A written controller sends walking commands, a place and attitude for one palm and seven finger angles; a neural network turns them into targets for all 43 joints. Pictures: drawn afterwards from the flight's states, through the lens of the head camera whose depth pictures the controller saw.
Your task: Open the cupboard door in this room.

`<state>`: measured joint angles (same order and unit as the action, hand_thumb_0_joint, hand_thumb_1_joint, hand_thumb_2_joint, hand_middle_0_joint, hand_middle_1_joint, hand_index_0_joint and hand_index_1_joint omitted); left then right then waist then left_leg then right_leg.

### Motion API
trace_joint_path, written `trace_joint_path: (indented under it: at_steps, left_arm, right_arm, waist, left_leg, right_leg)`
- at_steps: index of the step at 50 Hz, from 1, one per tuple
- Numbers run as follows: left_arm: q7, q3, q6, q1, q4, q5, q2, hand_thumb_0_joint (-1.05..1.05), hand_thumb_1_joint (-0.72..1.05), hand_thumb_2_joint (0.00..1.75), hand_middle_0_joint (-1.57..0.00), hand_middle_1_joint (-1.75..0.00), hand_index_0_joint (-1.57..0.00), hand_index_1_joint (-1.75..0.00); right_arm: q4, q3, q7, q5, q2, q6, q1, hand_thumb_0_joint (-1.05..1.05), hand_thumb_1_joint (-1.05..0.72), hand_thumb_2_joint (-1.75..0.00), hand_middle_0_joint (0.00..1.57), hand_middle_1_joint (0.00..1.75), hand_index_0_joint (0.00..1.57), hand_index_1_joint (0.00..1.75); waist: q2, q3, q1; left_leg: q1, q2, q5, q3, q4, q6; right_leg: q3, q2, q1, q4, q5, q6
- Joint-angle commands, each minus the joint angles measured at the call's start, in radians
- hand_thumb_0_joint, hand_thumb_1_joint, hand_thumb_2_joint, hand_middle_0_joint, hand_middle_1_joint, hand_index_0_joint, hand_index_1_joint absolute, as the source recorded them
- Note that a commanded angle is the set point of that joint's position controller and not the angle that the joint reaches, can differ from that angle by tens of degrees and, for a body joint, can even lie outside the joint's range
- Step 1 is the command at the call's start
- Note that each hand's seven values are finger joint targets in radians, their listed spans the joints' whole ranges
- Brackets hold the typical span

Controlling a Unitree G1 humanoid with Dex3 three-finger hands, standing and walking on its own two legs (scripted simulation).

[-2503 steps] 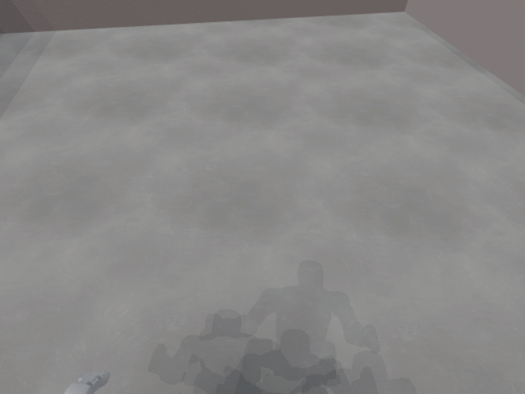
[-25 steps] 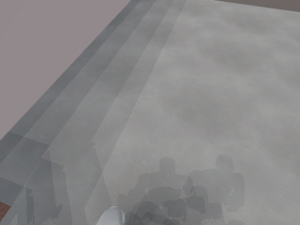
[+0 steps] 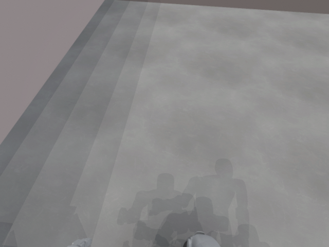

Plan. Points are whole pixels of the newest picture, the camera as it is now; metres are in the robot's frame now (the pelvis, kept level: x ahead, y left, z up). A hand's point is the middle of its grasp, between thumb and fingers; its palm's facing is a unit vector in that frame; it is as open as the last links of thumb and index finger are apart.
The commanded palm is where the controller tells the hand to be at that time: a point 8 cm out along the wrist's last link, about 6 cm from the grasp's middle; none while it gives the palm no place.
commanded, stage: walk to a spot facing it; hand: left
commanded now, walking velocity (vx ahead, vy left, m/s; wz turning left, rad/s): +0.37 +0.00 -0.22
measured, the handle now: out of the picture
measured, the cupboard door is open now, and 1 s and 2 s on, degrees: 42 42 42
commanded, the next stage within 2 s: turn to face it in 0.34 s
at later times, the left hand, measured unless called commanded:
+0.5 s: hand (114, 226) +0.20 +0.15 -0.19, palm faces +0.09 -0.98 -0.16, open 7.3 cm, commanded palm none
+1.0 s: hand (118, 166) +0.38 +0.17 -0.16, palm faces +0.30 -0.92 -0.26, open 7.4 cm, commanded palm none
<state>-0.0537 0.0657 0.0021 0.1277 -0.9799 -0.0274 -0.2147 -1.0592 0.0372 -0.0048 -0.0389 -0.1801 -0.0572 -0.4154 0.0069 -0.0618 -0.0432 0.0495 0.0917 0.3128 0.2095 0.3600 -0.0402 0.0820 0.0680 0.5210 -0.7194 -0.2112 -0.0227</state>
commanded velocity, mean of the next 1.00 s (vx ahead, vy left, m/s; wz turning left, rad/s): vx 0.13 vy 0.00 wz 0.39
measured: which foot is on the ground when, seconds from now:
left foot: down 0.00-0.06, up 0.08-0.50, down 0.52-0.90, up 0.92-1.00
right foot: up 0.00-0.04, down 0.06-0.52, up 0.54-0.88, down 0.90-1.00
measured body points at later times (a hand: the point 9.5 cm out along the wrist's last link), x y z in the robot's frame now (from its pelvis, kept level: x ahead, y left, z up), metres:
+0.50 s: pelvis +0.24 -0.02 -0.01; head +0.26 +0.00 +0.44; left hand +0.20 +0.21 -0.17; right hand +0.34 -0.25 -0.14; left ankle +0.35 +0.09 -0.73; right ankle +0.13 -0.12 -0.74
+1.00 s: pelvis +0.34 -0.05 -0.01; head +0.38 -0.05 +0.44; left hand +0.37 +0.21 -0.14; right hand +0.45 -0.29 -0.16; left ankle +0.31 +0.07 -0.68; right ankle +0.37 -0.18 -0.74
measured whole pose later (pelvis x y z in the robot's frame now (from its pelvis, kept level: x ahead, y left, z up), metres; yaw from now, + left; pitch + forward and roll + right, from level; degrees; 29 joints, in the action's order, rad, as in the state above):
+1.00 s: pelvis +0.34 -0.05 -0.01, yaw +17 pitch +1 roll +0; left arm 0.02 0.06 0.01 0.17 -0.90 -0.02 -0.20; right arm -0.97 0.09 0.02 -0.02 -0.24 0.07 -0.22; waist -0.02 -0.05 -0.03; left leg 0.54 0.00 0.44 -0.01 1.03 -0.03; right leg 0.08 0.07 0.28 -0.56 -0.30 0.02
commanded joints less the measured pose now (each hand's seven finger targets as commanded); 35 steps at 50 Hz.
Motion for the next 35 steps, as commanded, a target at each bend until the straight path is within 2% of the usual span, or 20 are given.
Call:
trace_joint_path:
  at_steps: [1,2,3,4,5,7,9,13,19,21,22,24,25,26,27,28,30,31,33,35]
  left_arm:
    - [0.002,0.016,-0.033,0.063,0.033,-0.003,-0.056,0.00,0.90,0.90,-0.20,-0.30,-0.20,-0.30]
    - [0.013,0.031,-0.043,0.217,-0.017,-0.007,-0.109,0.00,0.90,0.90,-0.20,-0.30,-0.20,-0.30]
    - [0.031,0.065,-0.052,0.393,-0.062,-0.014,-0.224,0.00,0.90,0.90,-0.20,-0.30,-0.20,-0.30]
    - [0.041,0.070,-0.047,0.412,-0.069,0.014,-0.272,0.00,0.90,0.90,-0.20,-0.30,-0.20,-0.30]
    - [0.046,0.064,-0.042,0.328,-0.055,0.025,-0.241,0.00,0.90,0.90,-0.20,-0.30,-0.20,-0.30]
    - [0.056,0.033,-0.043,0.157,-0.006,0.019,-0.142,0.00,0.90,0.90,-0.20,-0.30,-0.20,-0.30]
    - [0.057,0.014,-0.060,0.115,0.003,0.012,-0.081,0.00,0.90,0.90,-0.20,-0.30,-0.20,-0.30]
    - [0.054,0.014,-0.086,0.155,-0.031,0.011,-0.067,0.00,0.90,0.90,-0.20,-0.30,-0.20,-0.30]
    - [0.058,0.005,-0.097,0.238,-0.081,0.011,-0.082,0.00,0.90,0.90,-0.20,-0.30,-0.20,-0.30]
    - [0.062,0.004,-0.094,0.255,-0.095,0.009,-0.089,0.00,0.90,0.90,-0.20,-0.30,-0.20,-0.30]
    - [0.065,0.002,-0.093,0.259,-0.103,0.009,-0.087,0.00,0.90,0.90,-0.20,-0.30,-0.20,-0.30]
    - [0.070,-0.001,-0.088,0.241,-0.097,0.015,-0.088,0.00,0.90,0.90,-0.20,-0.30,-0.20,-0.30]
    - [0.070,-0.004,-0.082,0.269,-0.082,0.021,-0.073,0.00,0.90,0.90,-0.20,-0.30,-0.20,-0.30]
    - [0.066,-0.020,-0.082,0.294,-0.056,0.035,-0.029,0.00,0.90,0.90,-0.20,-0.30,-0.20,-0.30]
    - [0.073,-0.020,-0.074,0.214,-0.018,0.029,-0.058,0.00,0.90,0.90,-0.20,-0.30,-0.20,-0.30]
    - [0.078,-0.011,-0.067,0.158,0.018,0.018,-0.043,0.00,0.90,0.90,-0.20,-0.30,-0.20,-0.30]
    - [0.072,-0.002,-0.040,0.119,0.013,0.010,-0.042,0.00,0.90,0.90,-0.20,-0.30,-0.20,-0.30]
    - [0.066,0.001,-0.024,0.142,0.011,0.009,-0.033,0.00,0.90,0.90,-0.20,-0.30,-0.20,-0.30]
    - [0.058,0.005,-0.003,0.200,0.002,0.008,-0.019,0.00,0.90,0.90,-0.20,-0.30,-0.20,-0.30]
    - [0.059,0.013,0.012,0.189,0.019,0.011,-0.028,0.00,0.90,0.90,-0.20,-0.30,-0.20,-0.30]
  right_arm:
    - [0.023,0.019,-0.009,0.003,-0.153,-0.007,-0.027,0.00,-0.90,-0.90,0.20,0.30,0.20,0.30]
    - [0.029,0.015,-0.002,0.013,-0.132,-0.009,-0.007,0.00,-0.90,-0.90,0.20,0.30,0.20,0.30]
    - [0.056,0.002,0.005,0.030,-0.078,-0.015,0.001,0.00,-0.90,-0.90,0.20,0.30,0.20,0.30]
    - [0.088,0.006,0.005,0.034,-0.087,-0.014,0.050,0.00,-0.90,-0.90,0.20,0.30,0.20,0.30]
    - [0.082,0.021,0.007,0.026,-0.108,-0.009,0.095,0.00,-0.90,-0.90,0.20,0.30,0.20,0.30]
    - [0.053,0.026,0.005,0.022,-0.078,0.005,0.099,0.00,-0.90,-0.90,0.20,0.30,0.20,0.30]
    - [0.021,0.018,0.006,0.012,-0.044,0.025,0.045,0.00,-0.90,-0.90,0.20,0.30,0.20,0.30]
    - [0.026,0.019,0.020,0.012,-0.011,0.034,0.054,0.00,-0.90,-0.90,0.20,0.30,0.20,0.30]
    - [0.100,0.018,0.033,0.020,-0.018,0.016,0.244,0.00,-0.90,-0.90,0.20,0.30,0.20,0.30]
    - [0.109,0.017,0.033,0.021,-0.024,0.012,0.274,0.00,-0.90,-0.90,0.20,0.30,0.20,0.30]
    - [0.101,0.017,0.029,0.019,-0.030,0.010,0.259,0.00,-0.90,-0.90,0.20,0.30,0.20,0.30]
    - [0.042,0.021,0.015,0.010,-0.073,0.003,0.080,0.00,-0.90,-0.90,0.20,0.30,0.20,0.30]
    - [0.021,0.035,0.004,0.002,-0.153,-0.001,-0.029,0.00,-0.90,-0.90,0.20,0.30,0.20,0.30]
    - [0.010,0.048,-0.009,0.004,-0.231,0.000,-0.117,0.00,-0.90,-0.90,0.20,0.30,0.20,0.30]
    - [0.011,0.049,-0.018,0.015,-0.242,0.016,-0.115,0.00,-0.90,-0.90,0.20,0.30,0.20,0.30]
    - [0.031,0.051,-0.019,0.014,-0.253,0.017,-0.054,0.00,-0.90,-0.90,0.20,0.30,0.20,0.30]
    - [0.071,0.029,-0.026,0.019,-0.173,0.014,0.084,0.00,-0.90,-0.90,0.20,0.30,0.20,0.30]
    - [0.092,0.024,-0.026,0.018,-0.163,0.016,0.134,0.00,-0.90,-0.90,0.20,0.30,0.20,0.30]
    - [0.111,0.028,-0.026,0.016,-0.177,0.021,0.199,0.00,-0.90,-0.90,0.20,0.30,0.20,0.30]
    - [0.131,0.038,-0.021,0.015,-0.193,0.034,0.219,0.00,-0.90,-0.90,0.20,0.30,0.20,0.30]
  waist:
    - [-0.058,0.036,0.081]
    - [0.037,0.103,0.153]
    - [0.273,0.209,0.220]
    - [0.314,0.211,0.210]
    - [0.175,0.087,0.177]
    - [0.109,0.010,0.081]
    - [0.102,0.003,0.030]
    - [0.074,0.017,0.013]
    - [0.097,0.004,0.061]
    - [0.105,-0.002,0.061]
    - [0.073,0.002,0.047]
    - [0.032,0.089,-0.034]
    - [-0.087,0.187,-0.063]
    - [-0.274,0.285,-0.074]
    - [-0.191,0.256,-0.079]
    - [-0.133,0.138,-0.061]
    - [-0.178,0.046,0.000]
    - [-0.157,0.029,0.026]
    - [-0.154,0.090,0.064]
    - [-0.136,0.118,0.064]
  left_leg:
    - [0.124,0.201,-0.373,-0.060,0.050,0.107]
    - [0.265,0.142,-0.378,-0.010,0.266,0.072]
    - [0.516,0.004,-0.060,0.070,0.607,0.023]
    - [0.629,-0.026,0.301,-0.059,0.854,0.023]
    - [0.690,0.030,0.221,-0.154,0.917,0.030]
    - [0.592,0.091,0.083,-0.185,0.852,0.017]
    - [0.488,0.099,0.013,-0.172,0.741,0.001]
    - [0.480,0.071,-0.087,-0.144,0.571,-0.007]
    - [0.527,0.026,-0.121,-0.122,0.340,0.012]
    - [0.491,0.004,-0.115,-0.109,0.288,0.028]
    - [0.422,-0.015,-0.121,-0.100,0.235,0.036]
    - [0.145,-0.059,-0.302,-0.086,0.128,0.072]
    - [-0.088,0.089,-0.549,-0.277,0.158,0.152]
    - [-0.279,0.325,-0.906,-0.582,0.127,0.309]
    - [-0.208,0.360,-0.912,-0.621,0.077,0.353]
    - [-0.058,0.362,-0.794,-0.603,0.046,0.354]
    - [0.172,0.275,-0.590,-0.540,-0.032,0.270]
    - [0.255,0.227,-0.506,-0.477,-0.053,0.235]
    - [0.290,0.159,-0.396,-0.395,-0.053,0.194]
    - [0.327,0.145,-0.218,-0.415,-0.072,0.191]
  right_leg:
    - [0.060,-0.058,-0.330,0.161,0.016,-0.037]
    - [-0.034,-0.015,-0.575,0.200,-0.042,-0.080]
    - [-0.422,0.241,-0.799,0.317,-0.186,-0.179]
    - [-0.657,0.382,-0.769,0.492,-0.218,-0.240]
    - [-0.594,0.358,-0.670,0.523,-0.276,-0.242]
    - [-0.412,0.283,-0.391,0.544,-0.234,-0.180]
    - [-0.241,0.225,-0.283,0.563,-0.064,-0.152]
    - [-0.147,0.188,-0.323,0.570,0.079,-0.159]
    - [-0.098,0.206,-0.510,0.492,0.375,-0.140]
    - [-0.078,0.211,-0.540,0.453,0.462,-0.122]
    - [-0.075,0.199,-0.529,0.396,0.553,-0.111]
    - [0.030,0.140,-0.463,0.147,0.676,-0.042]
    - [0.076,0.063,-0.270,-0.068,0.429,0.015]
    - [0.083,-0.059,-0.052,-0.390,-0.268,0.054]
    - [-0.036,-0.053,-0.020,-0.532,-0.408,0.041]
    - [-0.064,-0.025,0.038,-0.572,-0.393,0.051]
    - [-0.101,0.032,0.023,-0.523,-0.292,0.072]
    - [-0.093,0.029,-0.040,-0.466,-0.244,0.078]
    - [-0.064,0.004,-0.104,-0.369,-0.189,0.088]
    - [-0.049,-0.008,-0.147,-0.274,-0.178,0.089]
